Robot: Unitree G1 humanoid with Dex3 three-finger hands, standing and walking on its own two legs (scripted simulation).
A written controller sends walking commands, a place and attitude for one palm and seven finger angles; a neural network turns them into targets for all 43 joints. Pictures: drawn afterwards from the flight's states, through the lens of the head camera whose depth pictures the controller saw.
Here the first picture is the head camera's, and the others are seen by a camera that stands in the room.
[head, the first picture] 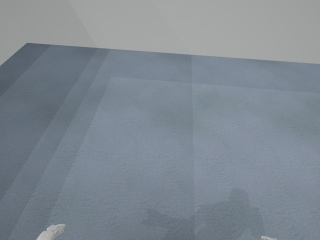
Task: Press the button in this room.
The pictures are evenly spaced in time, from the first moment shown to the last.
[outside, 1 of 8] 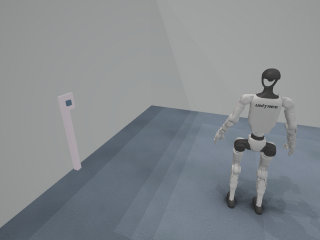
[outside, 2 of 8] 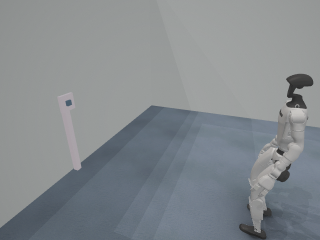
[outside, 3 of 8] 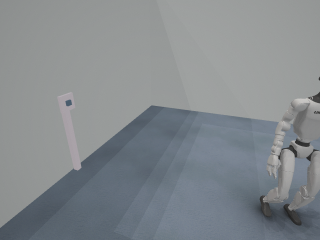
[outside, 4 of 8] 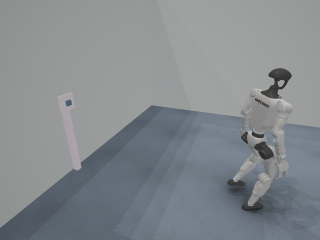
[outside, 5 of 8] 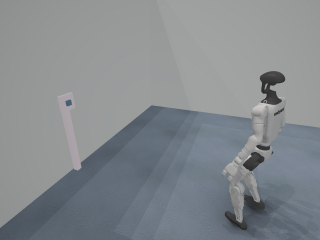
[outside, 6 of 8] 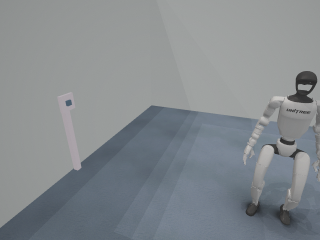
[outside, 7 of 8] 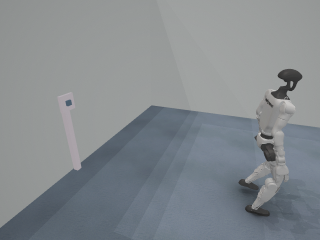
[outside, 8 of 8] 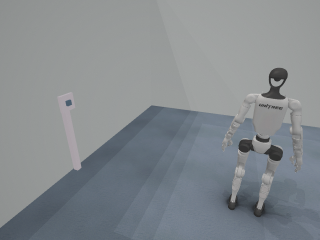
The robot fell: no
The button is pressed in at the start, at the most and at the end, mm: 0 0 0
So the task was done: no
